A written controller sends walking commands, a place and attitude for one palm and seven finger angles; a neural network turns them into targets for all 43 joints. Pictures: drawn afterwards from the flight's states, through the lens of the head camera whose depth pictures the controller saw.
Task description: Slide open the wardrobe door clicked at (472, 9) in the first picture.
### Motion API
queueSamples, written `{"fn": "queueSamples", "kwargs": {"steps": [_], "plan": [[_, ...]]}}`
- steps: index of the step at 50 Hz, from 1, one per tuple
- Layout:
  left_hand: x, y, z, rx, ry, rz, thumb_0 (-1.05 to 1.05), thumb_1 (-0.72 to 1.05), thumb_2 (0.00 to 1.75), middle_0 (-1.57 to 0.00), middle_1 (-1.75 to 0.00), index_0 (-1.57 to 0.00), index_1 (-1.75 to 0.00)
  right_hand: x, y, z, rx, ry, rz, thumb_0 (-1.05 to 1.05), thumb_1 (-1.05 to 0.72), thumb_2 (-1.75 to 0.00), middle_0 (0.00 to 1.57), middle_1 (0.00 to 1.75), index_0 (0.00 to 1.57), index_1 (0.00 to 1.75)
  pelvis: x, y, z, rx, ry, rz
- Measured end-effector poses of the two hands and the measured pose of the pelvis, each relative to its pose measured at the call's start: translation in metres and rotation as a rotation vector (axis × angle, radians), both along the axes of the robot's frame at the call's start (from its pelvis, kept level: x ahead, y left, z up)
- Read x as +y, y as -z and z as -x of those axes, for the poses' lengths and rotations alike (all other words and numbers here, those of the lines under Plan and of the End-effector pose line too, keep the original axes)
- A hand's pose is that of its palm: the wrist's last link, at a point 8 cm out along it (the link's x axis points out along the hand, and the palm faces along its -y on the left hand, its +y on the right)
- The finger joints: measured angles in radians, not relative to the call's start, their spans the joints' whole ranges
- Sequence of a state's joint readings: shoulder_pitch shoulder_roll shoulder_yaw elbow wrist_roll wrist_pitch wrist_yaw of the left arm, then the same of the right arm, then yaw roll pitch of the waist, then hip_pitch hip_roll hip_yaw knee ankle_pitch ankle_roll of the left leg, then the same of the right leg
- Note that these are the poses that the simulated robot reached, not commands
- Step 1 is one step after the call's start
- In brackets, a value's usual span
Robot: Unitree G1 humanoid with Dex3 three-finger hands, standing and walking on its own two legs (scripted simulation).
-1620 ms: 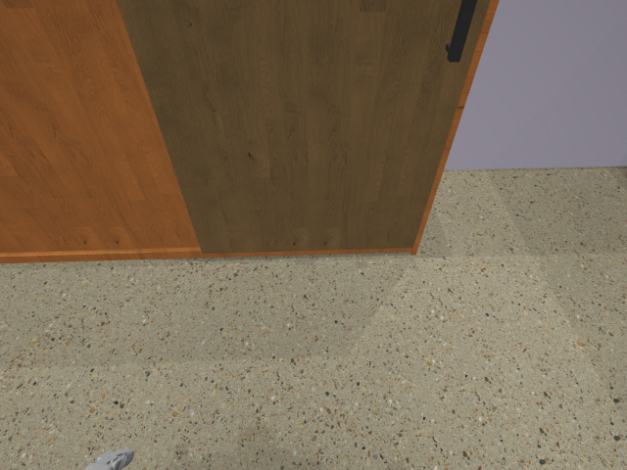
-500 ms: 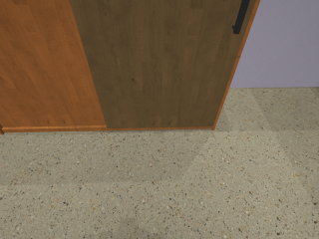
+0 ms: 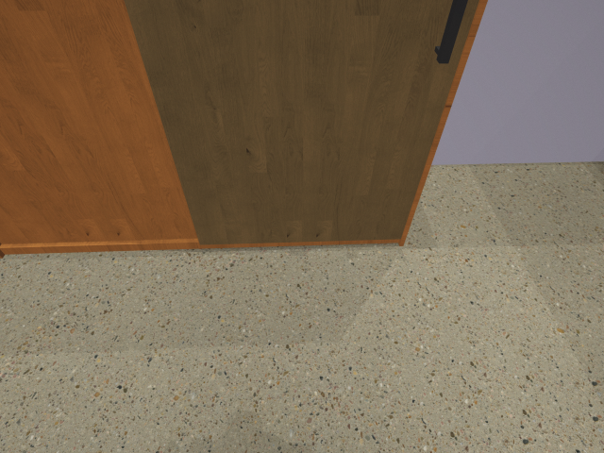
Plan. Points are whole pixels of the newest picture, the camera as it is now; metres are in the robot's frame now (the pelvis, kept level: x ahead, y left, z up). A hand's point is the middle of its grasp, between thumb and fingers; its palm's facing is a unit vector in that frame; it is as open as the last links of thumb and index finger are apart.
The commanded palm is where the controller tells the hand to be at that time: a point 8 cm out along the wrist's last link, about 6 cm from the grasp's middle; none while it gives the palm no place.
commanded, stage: look at it before walking up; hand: right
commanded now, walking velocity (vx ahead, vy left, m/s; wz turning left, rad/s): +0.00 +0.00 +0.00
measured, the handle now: (448, 27) +1.05 -0.31 +0.14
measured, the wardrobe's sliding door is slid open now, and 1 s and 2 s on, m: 0.00 0.00 0.00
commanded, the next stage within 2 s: walk to a spot facing it in 0.02 s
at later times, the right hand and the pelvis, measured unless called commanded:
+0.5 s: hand out of the picture +0.03 -0.24 -0.20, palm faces +0.16 +0.96 -0.23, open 7.3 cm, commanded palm none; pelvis -0.01 -0.02 -0.03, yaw -11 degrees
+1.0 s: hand out of the picture +0.01 -0.22 -0.16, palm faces +0.49 +0.83 -0.25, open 7.3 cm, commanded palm none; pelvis +0.05 -0.01 -0.01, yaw -28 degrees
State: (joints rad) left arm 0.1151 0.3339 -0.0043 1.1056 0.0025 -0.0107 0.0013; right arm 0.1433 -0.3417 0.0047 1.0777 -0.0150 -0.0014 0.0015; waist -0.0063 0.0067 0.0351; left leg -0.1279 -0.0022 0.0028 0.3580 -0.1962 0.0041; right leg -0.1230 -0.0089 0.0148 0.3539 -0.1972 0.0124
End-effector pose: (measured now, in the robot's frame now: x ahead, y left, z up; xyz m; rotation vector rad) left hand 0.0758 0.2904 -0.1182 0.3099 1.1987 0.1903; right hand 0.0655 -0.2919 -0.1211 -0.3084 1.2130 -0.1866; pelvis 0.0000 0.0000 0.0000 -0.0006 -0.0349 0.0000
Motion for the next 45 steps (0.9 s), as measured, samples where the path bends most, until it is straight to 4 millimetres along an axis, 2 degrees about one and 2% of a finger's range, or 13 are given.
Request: {"fn": "queueSamples", "kwargs": {"steps": [10,15,21,26,29,33,37,40,45], "plan": [[0.0,0.001,-0.002,0.004,0.007,0.001,0.0,0.9,0.9,-0.2,-0.29,-0.2,-0.3,-0.001,-0.001,-0.002,-0.001,0.005,0.003,0.0,-0.91,-0.9,0.2,0.3,0.2,0.3,0.0,0.0,-0.001,0.005,0.009,0.001],[-0.009,0.01,0.002,0.04,0.022,0.015,0.0,0.9,0.9,-0.2,-0.29,-0.2,-0.3,0.005,0.005,0.004,-0.008,0.047,-0.002,0.0,-0.91,-0.9,0.2,0.3,0.2,0.3,0.0,0.005,0.002,0.02,0.046,-0.002],[-0.037,0.021,0.008,0.095,0.054,0.043,0.0,0.91,0.9,-0.2,-0.29,-0.2,-0.3,0.012,0.024,0.03,-0.022,0.12,-0.054,0.0,-0.91,-0.9,0.2,0.3,0.2,0.3,-0.009,0.014,0.009,0.012,0.131,-0.015],[-0.067,0.03,0.011,0.097,0.105,0.054,0.0,0.91,0.9,-0.2,-0.29,-0.2,-0.3,0.005,0.049,0.058,-0.003,0.204,-0.108,0.0,-0.91,-0.9,0.2,0.3,0.2,0.3,-0.026,0.028,0.014,0.012,0.205,-0.011],[-0.081,0.027,0.015,0.112,0.125,0.067,0.0,0.9,0.9,-0.2,-0.29,-0.2,-0.3,0.003,0.048,0.073,0.028,0.249,-0.121,0.0,-0.91,-0.9,0.2,0.3,0.2,0.3,-0.029,0.023,0.016,0.022,0.224,-0.006],[-0.093,0.02,0.016,0.128,0.151,0.084,0.0,0.9,0.9,-0.2,-0.29,-0.2,-0.3,0.004,0.036,0.085,0.03,0.292,-0.137,0.01,-0.91,-0.9,0.2,0.3,0.2,0.3,-0.031,0.012,0.012,0.041,0.26,-0.021],[-0.094,0.017,0.008,0.133,0.171,0.096,0.0,0.9,0.9,-0.21,-0.29,-0.2,-0.3,0.007,0.024,0.089,0.018,0.331,-0.135,0.01,-0.91,-0.9,0.2,0.3,0.2,0.3,-0.03,0.006,0.003,0.055,0.301,-0.032],[-0.087,0.018,-0.003,0.141,0.19,0.098,0.0,0.9,0.9,-0.21,-0.3,-0.2,-0.3,0.011,0.018,0.083,-0.006,0.357,-0.123,0.01,-0.91,-0.9,0.19,0.3,0.2,0.3,-0.025,0.004,-0.007,0.06,0.339,-0.032],[-0.067,0.032,-0.037,0.165,0.25,0.092,0.0,0.9,0.9,-0.21,-0.3,-0.2,-0.3,0.021,0.012,0.067,-0.095,0.411,-0.079,0.01,-0.91,-0.9,0.19,0.3,0.2,0.3,-0.01,0.013,-0.029,0.056,0.418,-0.017]]}}
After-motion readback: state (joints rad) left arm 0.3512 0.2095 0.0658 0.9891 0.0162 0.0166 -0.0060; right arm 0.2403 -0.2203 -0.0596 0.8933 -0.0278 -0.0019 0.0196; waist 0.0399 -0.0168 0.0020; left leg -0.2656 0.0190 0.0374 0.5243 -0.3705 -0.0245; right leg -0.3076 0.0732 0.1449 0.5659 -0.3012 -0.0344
